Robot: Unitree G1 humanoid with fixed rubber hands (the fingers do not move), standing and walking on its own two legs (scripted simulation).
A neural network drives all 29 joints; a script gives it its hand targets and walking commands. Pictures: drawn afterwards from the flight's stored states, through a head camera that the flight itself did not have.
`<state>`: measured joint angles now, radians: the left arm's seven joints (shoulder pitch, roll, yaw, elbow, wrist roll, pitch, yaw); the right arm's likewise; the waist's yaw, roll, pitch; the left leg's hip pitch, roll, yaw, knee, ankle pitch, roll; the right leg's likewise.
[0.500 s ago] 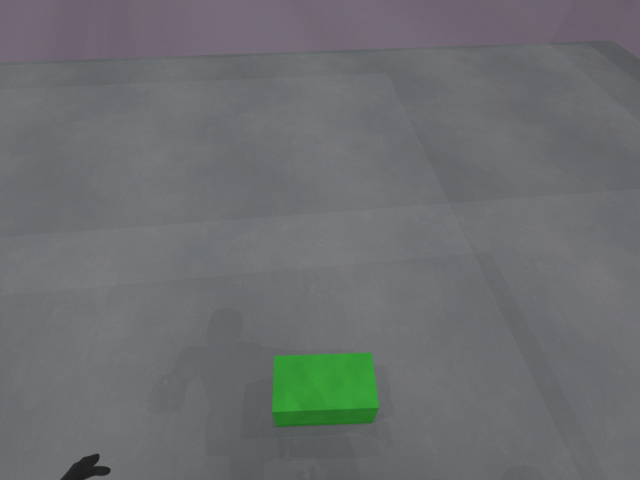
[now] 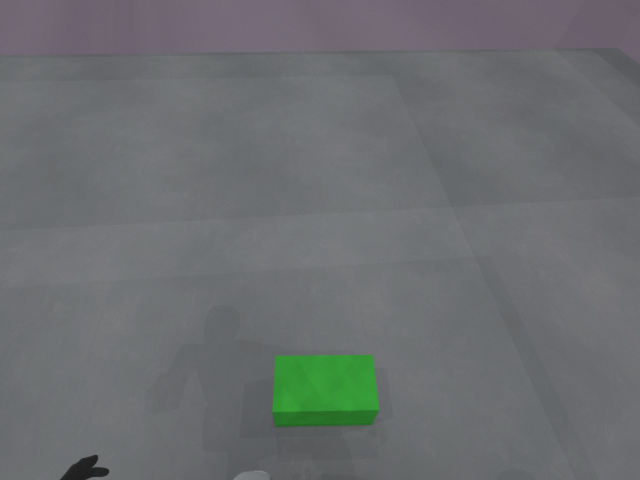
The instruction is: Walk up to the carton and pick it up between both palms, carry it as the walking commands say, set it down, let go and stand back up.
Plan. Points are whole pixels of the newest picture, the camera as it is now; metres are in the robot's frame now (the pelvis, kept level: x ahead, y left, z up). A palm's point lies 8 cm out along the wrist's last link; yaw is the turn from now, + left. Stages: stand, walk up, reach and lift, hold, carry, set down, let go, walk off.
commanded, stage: walk up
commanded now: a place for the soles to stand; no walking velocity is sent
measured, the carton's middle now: (324, 390) +0.45 -0.02 -0.67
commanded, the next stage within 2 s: none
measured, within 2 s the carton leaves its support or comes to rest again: neither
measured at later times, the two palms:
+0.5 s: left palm out of the picture +0.12 +0.33 -0.11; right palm out of the picture +0.06 -0.31 -0.09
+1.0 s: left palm out of the picture +0.10 +0.33 -0.11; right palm out of the picture +0.05 -0.32 -0.09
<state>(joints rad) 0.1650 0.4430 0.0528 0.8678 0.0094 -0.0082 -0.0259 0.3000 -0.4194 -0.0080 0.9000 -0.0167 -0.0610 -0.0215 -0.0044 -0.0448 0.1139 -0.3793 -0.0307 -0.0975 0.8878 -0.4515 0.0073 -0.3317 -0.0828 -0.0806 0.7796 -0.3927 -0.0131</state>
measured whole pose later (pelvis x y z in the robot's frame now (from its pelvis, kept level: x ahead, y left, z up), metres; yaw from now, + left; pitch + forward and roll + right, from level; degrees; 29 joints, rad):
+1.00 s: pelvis +0.00 +0.01 +0.00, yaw +1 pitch -2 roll +0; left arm 0.16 0.44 0.05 0.87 0.01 0.00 -0.03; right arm 0.29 -0.42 -0.01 0.90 -0.02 -0.07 -0.03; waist 0.00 -0.05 0.09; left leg -0.34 -0.03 -0.11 0.79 -0.42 -0.01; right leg -0.37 -0.08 -0.08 0.79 -0.38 0.00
